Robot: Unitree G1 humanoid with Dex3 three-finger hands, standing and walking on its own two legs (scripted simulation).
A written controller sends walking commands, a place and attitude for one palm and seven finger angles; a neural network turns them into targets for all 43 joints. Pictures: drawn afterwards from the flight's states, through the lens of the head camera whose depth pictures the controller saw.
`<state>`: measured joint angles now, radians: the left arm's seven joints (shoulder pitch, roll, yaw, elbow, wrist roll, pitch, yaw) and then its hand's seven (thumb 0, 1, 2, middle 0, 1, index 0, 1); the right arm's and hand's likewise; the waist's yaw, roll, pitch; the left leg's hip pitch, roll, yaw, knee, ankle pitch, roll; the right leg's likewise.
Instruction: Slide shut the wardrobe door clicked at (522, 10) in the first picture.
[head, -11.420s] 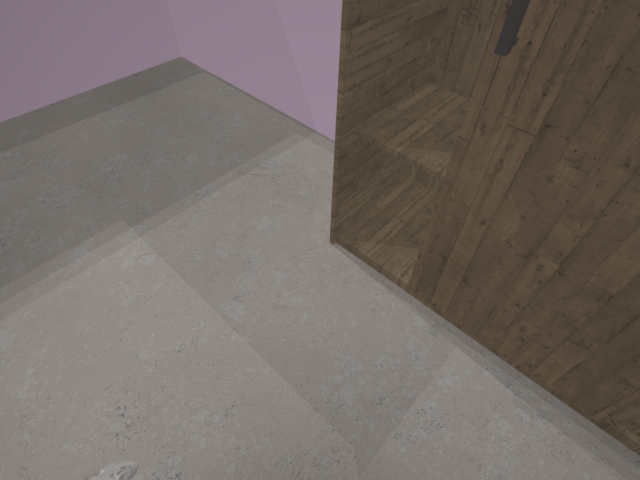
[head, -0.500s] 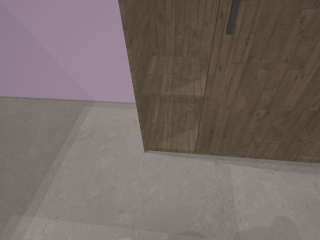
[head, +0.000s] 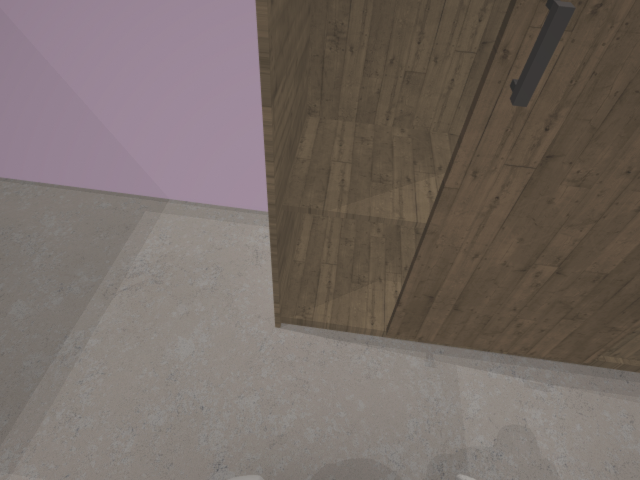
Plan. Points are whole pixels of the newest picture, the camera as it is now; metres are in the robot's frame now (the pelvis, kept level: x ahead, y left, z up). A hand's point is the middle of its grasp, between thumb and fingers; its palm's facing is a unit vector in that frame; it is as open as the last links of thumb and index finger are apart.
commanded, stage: take the last steps up to it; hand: right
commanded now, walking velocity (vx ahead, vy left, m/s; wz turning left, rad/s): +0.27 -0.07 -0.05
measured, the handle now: (535, 52) +0.67 -0.25 +0.25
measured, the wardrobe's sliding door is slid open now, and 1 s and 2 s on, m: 0.36 0.36 0.36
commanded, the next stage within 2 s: come to a stop and stand still in 0.30 s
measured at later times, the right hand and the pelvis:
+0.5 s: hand out of the picture +0.11 -0.23 -0.17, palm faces +0.10 +0.99 -0.13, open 7.3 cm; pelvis +0.15 -0.07 +0.02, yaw +0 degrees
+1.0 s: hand (461, 438) +0.23 -0.20 -0.14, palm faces +0.01 +0.96 -0.28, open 7.3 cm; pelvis +0.16 +0.00 +0.01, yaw +1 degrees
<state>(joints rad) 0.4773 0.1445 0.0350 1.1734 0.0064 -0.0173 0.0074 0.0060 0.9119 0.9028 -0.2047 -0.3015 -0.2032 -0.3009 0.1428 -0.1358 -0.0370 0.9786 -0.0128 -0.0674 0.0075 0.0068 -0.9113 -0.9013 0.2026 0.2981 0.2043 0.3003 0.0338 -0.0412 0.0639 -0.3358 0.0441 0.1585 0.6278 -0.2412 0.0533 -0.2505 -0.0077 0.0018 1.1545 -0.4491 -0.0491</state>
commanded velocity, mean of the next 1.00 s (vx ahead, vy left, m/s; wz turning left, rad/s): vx -0.02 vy -0.03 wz -0.01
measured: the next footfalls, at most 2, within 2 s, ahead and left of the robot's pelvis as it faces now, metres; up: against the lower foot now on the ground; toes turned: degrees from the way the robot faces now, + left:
right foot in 0.36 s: +0.20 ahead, -0.15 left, +0.00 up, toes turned -8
left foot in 0.88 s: +0.21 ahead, +0.11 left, +0.00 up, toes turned +5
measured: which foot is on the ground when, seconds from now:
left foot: down 0.00-0.36, up 0.38-0.86, down 0.88-1.00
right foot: up 0.00-0.34, down 0.36-0.88, up 0.90-1.00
